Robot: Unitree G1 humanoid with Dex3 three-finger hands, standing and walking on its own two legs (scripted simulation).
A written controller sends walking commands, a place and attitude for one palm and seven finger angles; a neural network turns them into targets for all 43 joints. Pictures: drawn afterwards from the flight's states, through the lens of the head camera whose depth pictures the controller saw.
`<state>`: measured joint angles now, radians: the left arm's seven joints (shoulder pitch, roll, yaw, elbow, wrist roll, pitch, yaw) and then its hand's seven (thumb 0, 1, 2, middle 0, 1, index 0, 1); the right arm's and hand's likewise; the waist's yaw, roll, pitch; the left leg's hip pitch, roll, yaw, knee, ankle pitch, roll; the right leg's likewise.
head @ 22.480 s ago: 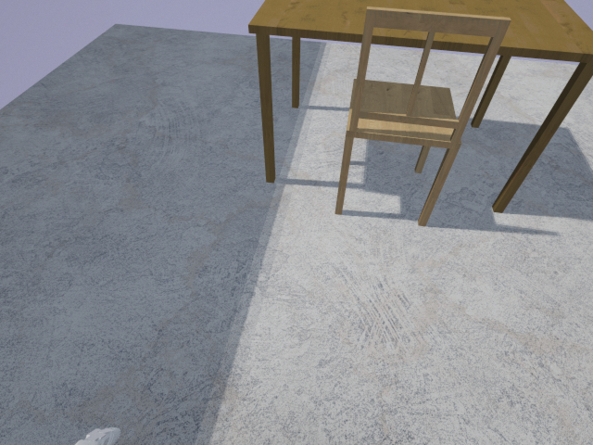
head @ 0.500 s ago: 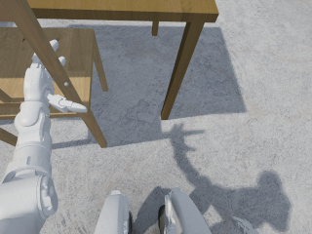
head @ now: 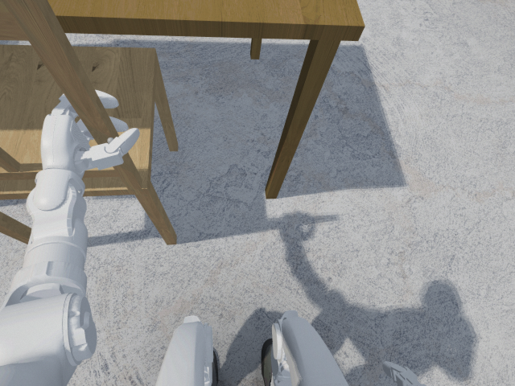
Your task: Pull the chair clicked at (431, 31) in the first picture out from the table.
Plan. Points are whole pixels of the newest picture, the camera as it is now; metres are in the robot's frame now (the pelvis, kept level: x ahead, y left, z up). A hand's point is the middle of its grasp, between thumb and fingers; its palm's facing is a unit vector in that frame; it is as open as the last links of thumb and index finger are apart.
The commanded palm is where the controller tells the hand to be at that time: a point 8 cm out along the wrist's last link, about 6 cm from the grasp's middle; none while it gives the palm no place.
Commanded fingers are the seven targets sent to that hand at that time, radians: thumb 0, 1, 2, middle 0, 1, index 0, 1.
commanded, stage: hook a spindle and tug to test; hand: left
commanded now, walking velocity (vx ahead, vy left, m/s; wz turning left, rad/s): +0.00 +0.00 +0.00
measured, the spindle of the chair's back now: out of the picture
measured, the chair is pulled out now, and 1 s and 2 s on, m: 0.00 0.03 0.14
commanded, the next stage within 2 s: step backward, pulling the chair out in 0.74 s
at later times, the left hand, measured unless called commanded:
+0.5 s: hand (110, 148) +0.46 +0.20 +0.03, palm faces +0.04 -1.00 -0.03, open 5.9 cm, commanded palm +0.42 +0.24 +0.03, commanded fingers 0.00 0.90 0.90 -0.50 -1.45 -0.50 -1.45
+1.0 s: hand (108, 158) +0.43 +0.20 +0.04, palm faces +0.19 -0.98 -0.07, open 5.8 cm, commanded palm +0.41 +0.24 +0.03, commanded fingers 0.00 0.90 0.90 -0.50 -1.45 -0.50 -1.45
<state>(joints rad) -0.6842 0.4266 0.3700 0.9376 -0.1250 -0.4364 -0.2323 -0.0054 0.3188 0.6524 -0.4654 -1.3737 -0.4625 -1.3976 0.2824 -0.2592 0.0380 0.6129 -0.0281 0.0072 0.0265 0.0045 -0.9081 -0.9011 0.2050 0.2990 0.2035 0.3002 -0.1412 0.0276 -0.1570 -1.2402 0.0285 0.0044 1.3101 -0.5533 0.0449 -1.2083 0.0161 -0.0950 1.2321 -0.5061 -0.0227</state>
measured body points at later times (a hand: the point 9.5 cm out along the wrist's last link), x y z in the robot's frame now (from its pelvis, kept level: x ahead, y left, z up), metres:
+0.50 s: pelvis +0.02 +0.00 +0.01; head +0.17 +0.03 +0.44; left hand +0.45 +0.26 +0.03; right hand +0.10 -0.26 -0.10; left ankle +0.02 +0.09 -0.62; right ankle +0.03 -0.11 -0.62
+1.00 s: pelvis +0.03 +0.00 +0.06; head +0.15 +0.02 +0.50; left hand +0.42 +0.25 +0.04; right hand +0.14 -0.24 -0.06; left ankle +0.02 +0.09 -0.61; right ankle +0.03 -0.11 -0.61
